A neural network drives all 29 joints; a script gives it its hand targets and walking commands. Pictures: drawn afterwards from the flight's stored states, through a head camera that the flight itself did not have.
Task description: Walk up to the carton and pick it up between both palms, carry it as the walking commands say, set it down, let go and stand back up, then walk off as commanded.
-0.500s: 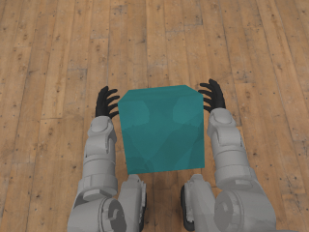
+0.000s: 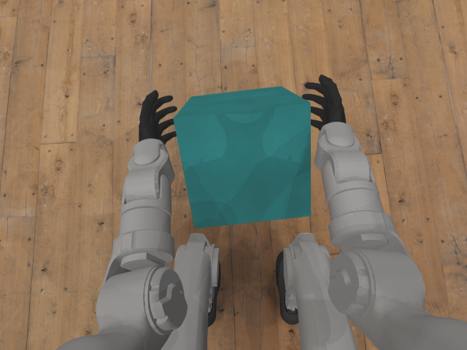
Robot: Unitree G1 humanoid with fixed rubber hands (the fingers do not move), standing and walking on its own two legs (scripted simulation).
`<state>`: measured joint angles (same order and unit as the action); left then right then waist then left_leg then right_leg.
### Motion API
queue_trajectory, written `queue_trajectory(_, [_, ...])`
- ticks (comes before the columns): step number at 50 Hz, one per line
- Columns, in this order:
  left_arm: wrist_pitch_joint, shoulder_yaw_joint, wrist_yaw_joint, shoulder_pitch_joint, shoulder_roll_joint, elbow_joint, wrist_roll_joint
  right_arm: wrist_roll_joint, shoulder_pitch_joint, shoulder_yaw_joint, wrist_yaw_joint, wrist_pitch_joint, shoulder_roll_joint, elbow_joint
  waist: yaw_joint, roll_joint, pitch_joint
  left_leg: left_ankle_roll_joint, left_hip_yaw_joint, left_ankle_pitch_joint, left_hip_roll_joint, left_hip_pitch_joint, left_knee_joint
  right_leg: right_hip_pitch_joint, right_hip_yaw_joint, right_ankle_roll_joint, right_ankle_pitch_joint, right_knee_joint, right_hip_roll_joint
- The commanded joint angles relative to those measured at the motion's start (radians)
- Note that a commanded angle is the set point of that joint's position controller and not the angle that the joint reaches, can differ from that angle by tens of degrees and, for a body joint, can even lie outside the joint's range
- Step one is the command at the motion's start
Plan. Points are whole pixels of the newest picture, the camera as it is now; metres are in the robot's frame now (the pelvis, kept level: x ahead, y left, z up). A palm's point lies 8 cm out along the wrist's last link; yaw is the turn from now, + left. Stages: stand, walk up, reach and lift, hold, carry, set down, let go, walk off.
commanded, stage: set down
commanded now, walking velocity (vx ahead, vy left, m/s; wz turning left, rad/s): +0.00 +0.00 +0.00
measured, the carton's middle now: (243, 148) +0.47 +0.02 -0.20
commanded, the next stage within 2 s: none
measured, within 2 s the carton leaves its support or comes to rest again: neither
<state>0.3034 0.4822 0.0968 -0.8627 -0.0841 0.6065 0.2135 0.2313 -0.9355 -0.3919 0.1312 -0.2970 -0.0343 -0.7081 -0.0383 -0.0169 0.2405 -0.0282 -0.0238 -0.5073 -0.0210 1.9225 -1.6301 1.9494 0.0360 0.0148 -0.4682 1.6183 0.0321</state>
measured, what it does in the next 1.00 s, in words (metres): lowers itself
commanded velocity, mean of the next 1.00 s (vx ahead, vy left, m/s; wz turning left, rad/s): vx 0.00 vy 0.00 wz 0.00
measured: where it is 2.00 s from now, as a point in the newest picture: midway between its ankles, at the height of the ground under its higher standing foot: (248, 301)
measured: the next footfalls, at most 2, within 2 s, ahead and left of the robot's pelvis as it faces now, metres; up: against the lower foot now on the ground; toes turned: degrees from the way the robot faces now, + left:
none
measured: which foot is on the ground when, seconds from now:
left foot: down 0.00-1.00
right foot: down 0.00-1.00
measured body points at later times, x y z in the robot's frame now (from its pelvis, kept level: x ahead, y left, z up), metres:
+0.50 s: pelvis -0.02 +0.00 -0.07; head +0.29 -0.01 +0.26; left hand +0.48 +0.17 -0.18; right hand +0.51 -0.12 -0.18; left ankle +0.09 +0.13 -0.50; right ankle +0.10 -0.12 -0.50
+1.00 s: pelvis -0.02 +0.00 -0.12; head +0.33 +0.00 +0.17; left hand +0.51 +0.18 -0.26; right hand +0.54 -0.12 -0.26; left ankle +0.09 +0.13 -0.50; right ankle +0.10 -0.12 -0.50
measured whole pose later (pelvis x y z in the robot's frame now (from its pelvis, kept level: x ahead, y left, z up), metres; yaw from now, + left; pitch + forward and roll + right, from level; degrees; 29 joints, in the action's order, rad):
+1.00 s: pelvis -0.02 +0.00 -0.12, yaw +0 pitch +46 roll +1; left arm 0.27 0.45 0.11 -1.21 0.06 0.71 0.10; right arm 0.12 -1.31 -0.32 0.13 -0.27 0.15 -0.85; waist -0.04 -0.01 -0.06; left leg -0.04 -0.02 -0.55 -0.04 2.28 -2.03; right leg 2.31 0.04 0.03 -0.51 2.01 0.04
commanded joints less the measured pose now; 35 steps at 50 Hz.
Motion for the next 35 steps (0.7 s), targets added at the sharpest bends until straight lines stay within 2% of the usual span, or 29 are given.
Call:
queue_trajectory(1, [-0.015, -0.552, -0.291, -0.668, -0.896, 0.035, -0.139, -0.137, -0.602, 0.498, -0.285, 0.024, -0.968, -0.034, -0.018, -0.03, 0.939, -0.008, 0.083, 0.249, -0.152, -0.459, 0.125, -0.555, -0.074, 0.011, 0.206, -0.113, 0.152])
queue_trajectory(20, [-0.017, -0.526, -0.297, -0.85, -0.825, 0.029, -0.158, -0.152, -0.768, 0.482, -0.277, 0.02, -0.923, -0.06, -0.031, -0.046, 0.98, -0.006, 0.111, 0.236, -0.143, -0.298, -0.026, -0.47, -0.09, 0.01, 0.21, 0.046, 0.148])
queue_trajectory(35, [-0.036, -0.542, -0.288, -0.956, -0.77, 0.025, -0.194, -0.187, -0.868, 0.489, -0.279, 0.037, -0.852, -0.07, -0.032, -0.038, 0.978, -0.009, 0.111, 0.264, -0.126, -0.246, -0.138, -0.409, -0.099, 0.004, 0.234, 0.176, 0.135])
